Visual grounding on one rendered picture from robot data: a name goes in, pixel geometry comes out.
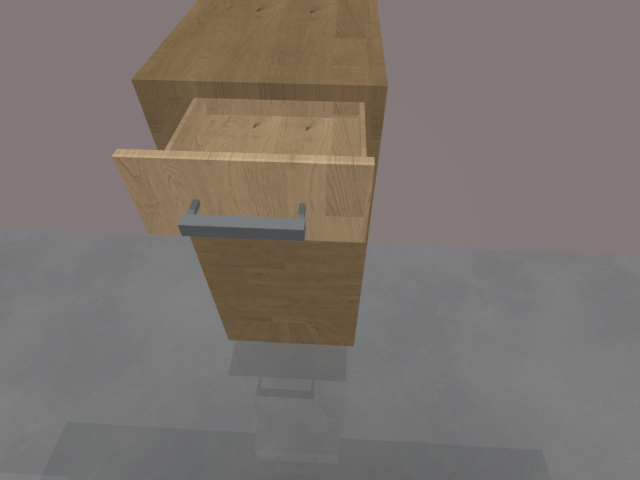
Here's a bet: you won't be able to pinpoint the drawer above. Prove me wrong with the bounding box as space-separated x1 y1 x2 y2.
112 98 375 243

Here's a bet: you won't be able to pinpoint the handle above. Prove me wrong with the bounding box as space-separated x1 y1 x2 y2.
178 199 306 241

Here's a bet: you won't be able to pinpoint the cabinet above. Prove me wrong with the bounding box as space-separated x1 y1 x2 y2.
131 0 388 346

